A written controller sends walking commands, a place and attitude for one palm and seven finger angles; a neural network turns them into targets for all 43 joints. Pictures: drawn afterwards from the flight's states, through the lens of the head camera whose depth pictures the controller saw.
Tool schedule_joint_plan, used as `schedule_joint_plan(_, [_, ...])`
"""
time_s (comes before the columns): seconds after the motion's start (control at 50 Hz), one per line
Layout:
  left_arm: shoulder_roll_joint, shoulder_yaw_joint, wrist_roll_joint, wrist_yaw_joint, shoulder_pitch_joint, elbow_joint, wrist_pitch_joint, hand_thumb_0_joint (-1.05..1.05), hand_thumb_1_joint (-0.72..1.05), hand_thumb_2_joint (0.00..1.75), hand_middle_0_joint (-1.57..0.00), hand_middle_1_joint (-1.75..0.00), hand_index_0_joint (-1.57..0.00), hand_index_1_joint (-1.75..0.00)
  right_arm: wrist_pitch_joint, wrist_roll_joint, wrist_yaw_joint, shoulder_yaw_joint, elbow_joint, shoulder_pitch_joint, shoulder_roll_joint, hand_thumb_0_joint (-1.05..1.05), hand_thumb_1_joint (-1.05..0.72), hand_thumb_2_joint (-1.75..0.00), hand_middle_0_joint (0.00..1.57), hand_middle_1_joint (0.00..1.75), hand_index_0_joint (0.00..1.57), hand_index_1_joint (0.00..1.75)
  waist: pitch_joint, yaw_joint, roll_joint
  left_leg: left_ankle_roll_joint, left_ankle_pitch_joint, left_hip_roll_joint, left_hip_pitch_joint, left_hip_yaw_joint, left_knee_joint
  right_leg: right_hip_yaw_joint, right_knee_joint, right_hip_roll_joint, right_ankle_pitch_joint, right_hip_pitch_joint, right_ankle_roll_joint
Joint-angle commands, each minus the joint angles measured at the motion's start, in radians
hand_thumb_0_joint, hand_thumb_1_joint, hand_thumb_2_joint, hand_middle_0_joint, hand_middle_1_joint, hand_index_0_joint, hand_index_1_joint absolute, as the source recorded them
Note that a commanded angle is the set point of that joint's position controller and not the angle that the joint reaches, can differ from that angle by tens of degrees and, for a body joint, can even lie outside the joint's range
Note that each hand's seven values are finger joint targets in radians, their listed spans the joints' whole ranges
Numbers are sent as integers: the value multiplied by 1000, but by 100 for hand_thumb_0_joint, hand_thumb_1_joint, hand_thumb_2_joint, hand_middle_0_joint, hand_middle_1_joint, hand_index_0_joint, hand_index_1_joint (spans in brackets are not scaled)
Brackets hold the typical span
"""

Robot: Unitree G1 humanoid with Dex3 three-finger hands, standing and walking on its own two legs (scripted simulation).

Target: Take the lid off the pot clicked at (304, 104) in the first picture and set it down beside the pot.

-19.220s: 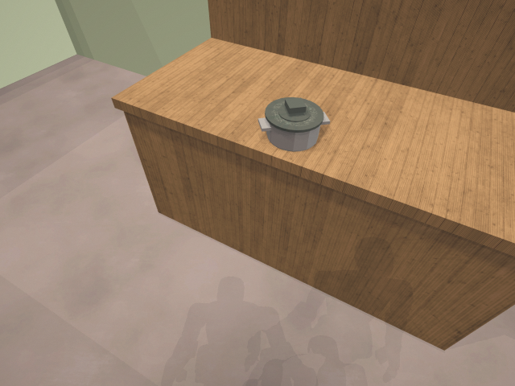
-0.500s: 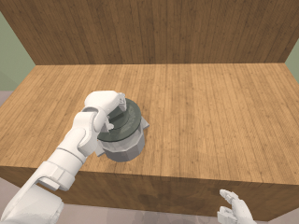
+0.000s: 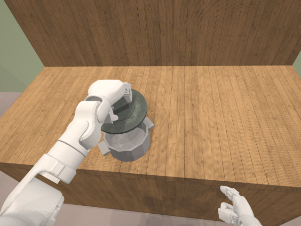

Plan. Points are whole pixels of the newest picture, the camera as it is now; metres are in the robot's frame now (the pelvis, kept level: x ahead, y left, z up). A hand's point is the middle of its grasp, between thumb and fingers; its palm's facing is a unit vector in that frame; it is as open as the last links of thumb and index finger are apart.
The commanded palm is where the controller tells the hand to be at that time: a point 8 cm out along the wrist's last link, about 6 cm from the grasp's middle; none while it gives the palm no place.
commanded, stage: lift the lid straight up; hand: left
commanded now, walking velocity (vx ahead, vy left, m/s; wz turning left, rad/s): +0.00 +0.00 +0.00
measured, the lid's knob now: (117, 103) +0.43 +0.12 +0.11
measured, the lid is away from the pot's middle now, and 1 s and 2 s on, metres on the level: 0.00 0.05 0.18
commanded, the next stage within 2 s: move the lid sideways beside the pot in 0.50 s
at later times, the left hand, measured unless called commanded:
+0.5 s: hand (110, 98) +0.40 +0.13 +0.15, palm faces -0.18 -0.02 -0.98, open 8.8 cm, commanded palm +0.37 +0.13 +0.22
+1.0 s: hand (91, 102) +0.39 +0.18 +0.15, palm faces -0.23 -0.01 -0.97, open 8.8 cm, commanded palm +0.37 +0.19 +0.22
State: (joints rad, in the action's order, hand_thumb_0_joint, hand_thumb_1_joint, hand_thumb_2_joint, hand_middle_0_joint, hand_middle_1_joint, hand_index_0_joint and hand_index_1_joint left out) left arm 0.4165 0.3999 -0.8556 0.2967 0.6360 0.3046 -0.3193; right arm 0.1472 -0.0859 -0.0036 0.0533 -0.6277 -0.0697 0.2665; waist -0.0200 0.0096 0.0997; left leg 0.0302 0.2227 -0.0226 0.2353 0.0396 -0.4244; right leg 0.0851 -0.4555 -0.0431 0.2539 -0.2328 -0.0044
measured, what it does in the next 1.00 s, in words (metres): stands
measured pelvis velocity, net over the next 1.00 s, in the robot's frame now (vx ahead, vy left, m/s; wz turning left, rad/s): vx -0.01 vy -0.01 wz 0.00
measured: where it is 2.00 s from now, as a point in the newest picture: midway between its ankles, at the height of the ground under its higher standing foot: outside the picture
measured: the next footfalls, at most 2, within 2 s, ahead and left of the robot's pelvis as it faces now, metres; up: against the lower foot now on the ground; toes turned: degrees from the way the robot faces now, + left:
none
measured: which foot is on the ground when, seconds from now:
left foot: down 0.00-1.00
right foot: down 0.00-1.00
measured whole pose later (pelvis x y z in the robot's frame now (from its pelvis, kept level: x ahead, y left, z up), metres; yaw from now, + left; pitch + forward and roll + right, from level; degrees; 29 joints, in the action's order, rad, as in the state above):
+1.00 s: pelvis -0.01 -0.01 +0.00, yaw +0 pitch +1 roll +1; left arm 0.55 0.26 -0.84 0.42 0.63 0.29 -0.27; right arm 0.13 -0.09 0.03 0.06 -0.61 -0.09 0.29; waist -0.01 0.00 0.10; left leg 0.02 0.21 -0.01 0.23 0.04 -0.42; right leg 0.09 -0.45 -0.03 0.24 -0.23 -0.01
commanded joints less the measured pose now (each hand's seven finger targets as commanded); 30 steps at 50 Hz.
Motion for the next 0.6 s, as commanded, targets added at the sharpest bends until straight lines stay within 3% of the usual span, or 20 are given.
schedule_joint_plan(0.0, [248,-226,-35,-62,548,-246,16,0,45,114,-83,-100,-80,-99,-58,3,7,-24,155,141,86,0,-90,-90,20,30,20,30,-425,1,-107,29,-301,7,-167,-64,20,-51,17,22,-367,153,-32])
schedule_joint_plan(0.02, [229,-215,-31,-60,531,-239,14,0,45,114,-83,-100,-80,-99,-59,4,9,-23,156,137,82,0,-90,-90,20,30,20,30,-409,3,-105,29,-304,8,-159,-60,22,-52,18,18,-376,156,-31])
schedule_joint_plan(0.06, [256,-246,-27,-60,513,-219,12,0,45,114,-83,-100,-80,-99,-59,2,3,-25,150,139,92,0,-90,-90,20,30,20,30,-387,2,-124,27,-297,9,-144,-62,19,-53,19,16,-373,153,-34])
schedule_joint_plan(0.08, [179,-180,-29,-53,485,-170,-1,0,45,114,-83,-100,-80,-99,-56,-1,2,-18,155,151,80,0,-90,-90,20,30,20,30,-343,0,-132,23,-283,11,-122,-50,31,-45,20,18,-351,135,-28])
schedule_joint_plan(0.12, [197,-194,-28,-46,509,-167,-12,0,45,114,-83,-100,-80,-99,-51,-3,1,-18,152,151,88,0,-90,-90,20,30,20,30,-310,2,-131,20,-255,14,-110,-55,35,-44,28,17,-330,113,-29])
schedule_joint_plan(0.16, [192,-189,-22,-38,526,-205,-12,0,45,114,-83,-100,-80,-99,-49,-4,-3,-22,166,165,91,0,-90,-90,20,30,20,30,-338,-3,-133,23,-259,9,-123,-56,26,-46,22,15,-333,122,-31])
schedule_joint_plan(0.18, [144,-143,-24,-31,523,-194,-16,0,45,114,-83,-100,-80,-99,-47,-5,-1,-20,171,169,82,0,-90,-90,20,30,20,30,-336,-7,-120,23,-262,10,-130,-48,31,-42,20,19,-321,113,-28])
schedule_joint_plan(0.24, [243,-210,-37,-24,601,-264,-12,0,45,114,-83,-100,-80,-99,-55,0,2,-19,176,168,87,0,-90,-90,20,30,20,30,-407,7,-96,28,-279,3,-150,-59,22,-56,16,15,-356,154,-31])
schedule_joint_plan(0.26, [282,-244,-34,-23,615,-290,-4,0,45,114,-83,-100,-80,-99,-57,2,2,-24,173,164,93,0,-90,-90,20,30,20,30,-428,0,-103,31,-283,2,-156,-58,15,-59,14,13,-367,168,-31])
schedule_joint_plan(0.28, [259,-223,-33,-19,607,-284,-3,0,45,114,-83,-100,-80,-99,-61,1,5,-20,180,165,82,0,-90,-90,20,30,20,30,-437,4,-96,31,-288,2,-153,-55,24,-59,10,16,-364,179,-28])
schedule_joint_plan(0.36, [243,-228,-24,-8,546,-151,-16,0,45,114,-83,-100,-80,-99,-56,-4,6,-18,151,142,96,0,-90,-90,20,30,20,30,-329,-5,-152,25,-232,8,-105,-52,30,-51,32,13,-321,128,-26])
schedule_joint_plan(0.38, [184,-177,-18,-1,539,-161,-18,0,45,114,-83,-100,-80,-99,-55,-6,7,-17,165,153,87,0,-90,-90,20,30,20,30,-319,-3,-134,25,-225,7,-108,-42,38,-50,32,15,-306,120,-22])
schedule_joint_plan(0.4, [218,-207,-22,-2,545,-174,-16,0,45,114,-83,-100,-80,-99,-55,-6,7,-18,165,151,92,0,-90,-90,20,30,20,30,-339,4,-144,25,-232,7,-115,-51,33,-49,29,15,-313,126,-24])
schedule_joint_plan(0.44, [173,-161,-25,6,564,-208,-16,0,45,114,-83,-100,-80,-99,-55,-7,3,-18,176,170,87,0,-90,-90,20,30,20,30,-353,0,-117,26,-247,3,-135,-52,27,-51,25,13,-326,119,-27])
schedule_joint_plan(0.46, [164,-154,-18,9,575,-253,-9,0,45,114,-83,-100,-80,-99,-53,-6,-2,-28,179,167,92,0,-90,-90,20,30,20,30,-375,-14,-120,29,-255,4,-150,-51,15,-48,23,12,-338,123,-28])
schedule_joint_plan(0.48, [167,-155,-18,13,567,-263,-8,0,45,114,-83,-100,-80,-99,-57,-5,-2,-27,186,167,83,0,-90,-90,20,30,20,30,-399,-4,-110,32,-267,3,-155,-48,19,-53,18,16,-342,144,-26])
schedule_joint_plan(0.5, [242,-212,-32,10,589,-264,-6,0,45,114,-83,-100,-80,-99,-57,-3,0,-27,179,166,92,0,-90,-90,20,30,20,30,-401,2,-108,31,-269,2,-149,-52,15,-59,19,15,-358,152,-28])
schedule_joint_plan(0.52, [253,-221,-31,9,589,-259,-7,0,45,114,-83,-100,-80,-99,-60,-1,3,-22,181,165,91,0,-90,-90,20,30,20,30,-403,7,-112,31,-267,-1,-138,-55,21,-59,15,12,-362,165,-27])
schedule_joint_plan(0.56, [311,-274,-24,3,595,-230,-2,0,45,114,-83,-100,-80,-99,-61,0,8,-24,164,149,100,0,-90,-90,20,30,20,30,-383,0,-135,34,-240,0,-121,-52,21,-63,26,10,-351,167,-24])
schedule_joint_plan(0.58, [285,-248,-27,1,594,-220,0,0,45,114,-83,-100,-80,-99,-63,0,13,-17,168,148,90,0,-90,-90,20,30,20,30,-377,3,-127,33,-241,2,-114,-44,36,-63,25,12,-342,172,-21])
